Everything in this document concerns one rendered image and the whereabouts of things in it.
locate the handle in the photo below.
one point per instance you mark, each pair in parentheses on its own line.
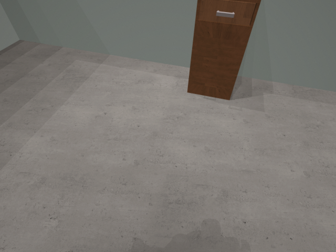
(225,14)

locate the drawer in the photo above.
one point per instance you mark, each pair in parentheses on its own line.
(243,11)

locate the cabinet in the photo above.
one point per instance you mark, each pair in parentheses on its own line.
(217,53)

